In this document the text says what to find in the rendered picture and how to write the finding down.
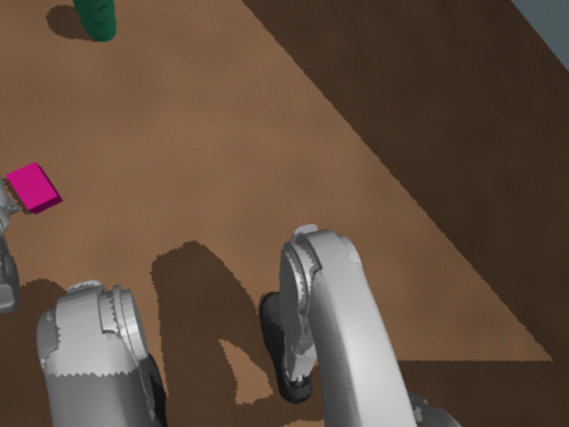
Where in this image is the left robot foot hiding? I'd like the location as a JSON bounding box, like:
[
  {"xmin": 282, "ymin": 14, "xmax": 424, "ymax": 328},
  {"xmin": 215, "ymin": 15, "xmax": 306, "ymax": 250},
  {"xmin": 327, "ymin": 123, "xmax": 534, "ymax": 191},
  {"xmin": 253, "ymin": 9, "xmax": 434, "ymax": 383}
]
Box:
[{"xmin": 146, "ymin": 353, "xmax": 168, "ymax": 427}]

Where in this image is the right robot foot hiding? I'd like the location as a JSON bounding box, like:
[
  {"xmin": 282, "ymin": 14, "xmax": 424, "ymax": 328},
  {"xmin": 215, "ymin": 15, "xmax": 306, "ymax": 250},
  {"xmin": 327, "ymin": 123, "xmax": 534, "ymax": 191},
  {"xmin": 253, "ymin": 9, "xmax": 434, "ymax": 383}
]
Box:
[{"xmin": 260, "ymin": 292, "xmax": 312, "ymax": 404}]

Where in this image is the left robot arm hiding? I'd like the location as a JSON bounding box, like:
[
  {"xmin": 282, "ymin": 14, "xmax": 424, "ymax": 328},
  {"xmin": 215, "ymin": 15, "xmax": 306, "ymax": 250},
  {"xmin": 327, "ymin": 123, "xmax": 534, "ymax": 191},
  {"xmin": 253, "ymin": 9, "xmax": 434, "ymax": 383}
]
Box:
[{"xmin": 0, "ymin": 175, "xmax": 20, "ymax": 315}]

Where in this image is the right robot hand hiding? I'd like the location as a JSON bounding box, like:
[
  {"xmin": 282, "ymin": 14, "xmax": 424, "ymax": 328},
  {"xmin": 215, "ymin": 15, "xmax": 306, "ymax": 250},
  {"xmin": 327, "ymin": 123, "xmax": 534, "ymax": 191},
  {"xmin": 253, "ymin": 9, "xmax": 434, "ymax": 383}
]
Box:
[{"xmin": 408, "ymin": 391, "xmax": 461, "ymax": 427}]

